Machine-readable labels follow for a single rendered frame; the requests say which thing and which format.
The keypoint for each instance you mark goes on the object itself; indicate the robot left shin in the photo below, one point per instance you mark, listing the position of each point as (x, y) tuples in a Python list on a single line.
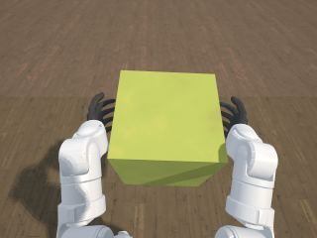
[(123, 233)]

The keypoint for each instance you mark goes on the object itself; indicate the robot left upper arm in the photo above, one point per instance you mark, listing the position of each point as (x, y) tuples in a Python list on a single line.
[(92, 231)]

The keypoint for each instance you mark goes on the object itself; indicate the robot right upper arm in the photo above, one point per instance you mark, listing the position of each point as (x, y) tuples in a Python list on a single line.
[(230, 231)]

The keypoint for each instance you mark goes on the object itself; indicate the right robot forearm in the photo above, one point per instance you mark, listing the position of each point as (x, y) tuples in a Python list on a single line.
[(255, 164)]

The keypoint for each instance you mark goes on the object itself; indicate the left robot forearm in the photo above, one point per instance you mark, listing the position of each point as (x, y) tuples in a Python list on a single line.
[(80, 176)]

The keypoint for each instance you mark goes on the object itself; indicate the carton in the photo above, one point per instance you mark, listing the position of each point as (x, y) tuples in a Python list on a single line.
[(167, 128)]

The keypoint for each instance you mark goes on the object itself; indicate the right robot hand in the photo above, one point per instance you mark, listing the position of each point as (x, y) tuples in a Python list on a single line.
[(239, 114)]

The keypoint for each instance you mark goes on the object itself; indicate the left robot hand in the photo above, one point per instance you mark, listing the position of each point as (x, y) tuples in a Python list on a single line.
[(95, 113)]

